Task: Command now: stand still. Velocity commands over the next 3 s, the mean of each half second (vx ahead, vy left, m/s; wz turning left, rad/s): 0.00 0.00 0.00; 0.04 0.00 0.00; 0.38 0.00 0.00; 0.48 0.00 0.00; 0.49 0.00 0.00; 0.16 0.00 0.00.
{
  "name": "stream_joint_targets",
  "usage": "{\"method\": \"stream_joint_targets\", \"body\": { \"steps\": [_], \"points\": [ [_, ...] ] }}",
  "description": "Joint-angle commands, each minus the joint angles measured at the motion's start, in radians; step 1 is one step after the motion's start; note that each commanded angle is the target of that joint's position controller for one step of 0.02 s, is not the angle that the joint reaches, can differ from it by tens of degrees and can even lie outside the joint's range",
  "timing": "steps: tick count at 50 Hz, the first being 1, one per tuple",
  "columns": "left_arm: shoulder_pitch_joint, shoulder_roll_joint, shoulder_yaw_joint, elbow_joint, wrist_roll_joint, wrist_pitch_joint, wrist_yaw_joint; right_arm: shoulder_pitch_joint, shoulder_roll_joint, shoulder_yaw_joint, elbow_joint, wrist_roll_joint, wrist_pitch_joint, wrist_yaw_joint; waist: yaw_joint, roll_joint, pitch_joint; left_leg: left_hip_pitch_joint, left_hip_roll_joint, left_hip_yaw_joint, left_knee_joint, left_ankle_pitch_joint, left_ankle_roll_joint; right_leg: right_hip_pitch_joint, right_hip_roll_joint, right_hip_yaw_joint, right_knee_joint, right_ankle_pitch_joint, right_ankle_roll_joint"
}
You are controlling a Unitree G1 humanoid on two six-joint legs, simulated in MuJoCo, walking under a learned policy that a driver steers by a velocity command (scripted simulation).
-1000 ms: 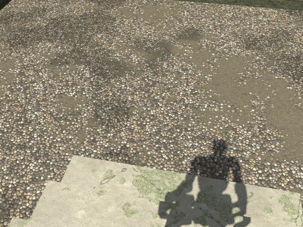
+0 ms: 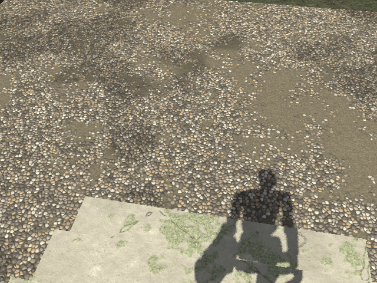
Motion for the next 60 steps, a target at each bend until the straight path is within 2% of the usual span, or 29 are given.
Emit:
{"method": "stream_joint_targets", "body": {
  "steps": [1,23,43,44,45,46,47,48,49,50,51,52,54,55,56,57,58,59,60],
  "points": [
    [0.085,0.076,0.012,-0.004,-0.001,-0.006,0.002,0.063,-0.065,-0.008,-0.001,-0.001,-0.005,-0.001,0.001,-0.008,0.03,-0.048,-0.016,0.033,-0.056,0.153,0.022,0.003,-0.026,0.026,-0.066,0.272,-0.01],
    [0.153,0.04,-0.004,0.033,-0.002,-0.009,0.007,0.128,-0.034,0.001,0.035,0.0,-0.009,-0.001,0.0,-0.006,0.049,-0.067,-0.013,0.033,-0.03,0.137,0.022,-0.042,-0.022,0.024,-0.047,0.226,-0.01],
    [0.183,0.029,-0.017,0.043,-0.003,-0.013,0.009,0.16,-0.025,0.007,0.035,0.002,-0.013,-0.001,-0.001,-0.005,0.054,-0.08,-0.011,0.032,-0.015,0.127,0.024,-0.065,-0.024,0.024,-0.035,0.209,-0.011],
    [0.202,0.048,-0.009,0.047,0.0,-0.012,0.013,0.172,-0.041,0.001,0.036,-0.002,-0.012,-0.005,0.002,-0.012,0.054,-0.083,-0.016,0.037,-0.014,0.026,0.032,-0.064,-0.03,0.033,-0.053,0.092,-0.026],
    [0.219,0.096,0.011,0.045,0.017,-0.013,0.024,0.173,-0.077,-0.015,0.028,-0.018,-0.013,-0.016,0.015,-0.034,0.079,-0.111,-0.03,0.048,0.014,-0.157,0.048,-0.084,-0.05,0.063,-0.085,-0.146,-0.067],
    [0.235,0.13,0.027,0.041,0.039,-0.017,0.036,0.166,-0.091,-0.027,0.014,-0.035,-0.018,-0.029,0.027,-0.061,0.117,-0.156,-0.032,0.042,0.047,-0.298,0.067,-0.118,-0.101,0.134,-0.129,-0.368,-0.12],
    [0.281,0.142,0.038,0.045,0.059,-0.023,0.054,0.147,-0.078,-0.03,-0.005,-0.049,-0.025,-0.045,0.05,-0.089,0.146,-0.232,-0.026,0.022,0.103,-0.364,0.087,-0.105,-0.178,0.239,-0.169,-0.515,-0.185],
    [0.358,0.128,0.038,0.065,0.069,-0.031,0.077,0.112,-0.038,-0.026,-0.033,-0.057,-0.037,-0.063,0.08,-0.131,0.149,-0.329,-0.026,0.026,0.194,-0.318,0.09,-0.021,-0.286,0.38,-0.22,-0.562,-0.263],
    [0.378,0.093,0.028,0.069,0.062,-0.034,0.098,0.052,0.005,-0.018,-0.069,-0.062,-0.053,-0.077,0.093,-0.144,0.18,-0.416,-0.01,0.033,0.229,-0.24,0.097,0.032,-0.376,0.47,-0.256,-0.525,-0.316],
    [0.219,0.12,0.019,0.009,0.027,0.005,0.129,-0.086,-0.06,-0.021,-0.111,-0.024,-0.021,-0.085,0.091,-0.111,0.172,-0.361,-0.011,0.041,0.273,-0.179,0.074,-0.026,-0.275,0.376,-0.187,-0.304,-0.192],
    [0.191,0.142,0.021,-0.001,0.026,0.019,0.136,-0.025,-0.041,-0.019,-0.112,-0.018,-0.013,-0.079,0.057,-0.14,0.106,-0.313,-0.027,0.052,0.255,-0.183,0.074,-0.03,-0.259,0.33,-0.156,-0.238,-0.17],
    [0.181,0.151,0.021,-0.003,0.026,0.026,0.137,0.042,-0.026,-0.015,-0.091,-0.022,-0.01,-0.073,0.033,-0.146,0.089,-0.237,-0.038,0.073,0.235,-0.17,0.073,-0.071,-0.243,0.294,-0.121,-0.209,-0.156],
    [0.136,0.136,0.014,-0.008,0.021,0.038,0.14,0.22,-0.017,-0.016,-0.028,-0.014,-0.001,-0.067,-0.052,-0.124,0.076,0.037,-0.076,0.114,0.171,-0.14,0.068,-0.293,-0.184,0.211,-0.021,-0.275,-0.12],
    [0.173,0.068,-0.003,-0.018,0.063,-0.009,0.109,0.432,-0.032,-0.033,0.023,-0.065,-0.091,-0.057,-0.118,0.102,0.139,0.202,-0.035,-0.006,0.123,-0.168,0.133,-0.509,-0.168,0.204,0.12,-0.438,-0.214],
    [0.073,0.052,0.002,-0.062,0.086,-0.045,0.1,0.61,-0.064,-0.033,0.081,-0.103,-0.13,-0.055,-0.206,0.232,0.145,0.315,0.148,-0.361,-0.065,-0.297,0.263,-0.72,-0.007,0.112,0.459,-0.373,-0.154],
    [0.018,0.017,-0.004,-0.111,0.074,-0.069,0.106,0.777,-0.1,-0.016,0.107,-0.12,-0.14,-0.036,-0.247,0.3,0.113,0.389,0.333,-0.825,-0.235,-0.44,0.448,-0.919,0.101,0.265,0.685,-0.368,-0.135],
    [0.011,0.046,-0.005,-0.107,0.042,-0.086,0.122,0.68,-0.113,-0.009,0.095,-0.115,-0.139,-0.014,-0.196,0.115,0.228,0.337,0.391,-0.804,-0.272,-0.48,0.465,-1.034,0.055,0.407,0.743,-0.175,-0.162],
    [0.013,0.082,-0.001,-0.097,0.035,-0.09,0.135,0.461,-0.091,-0.005,0.025,-0.079,-0.124,0.001,-0.119,-0.006,0.182,0.265,0.367,-0.659,-0.249,-0.407,0.422,-0.972,0.011,0.349,0.794,-0.051,-0.148],
    [0.041,0.082,0.001,-0.088,0.038,-0.085,0.144,0.344,-0.065,0.004,-0.008,-0.059,-0.115,-0.002,-0.073,-0.043,0.119,0.17,0.319,-0.526,-0.212,-0.319,0.378,-0.875,-0.029,0.272,0.829,-0.009,-0.127]
  ]
}}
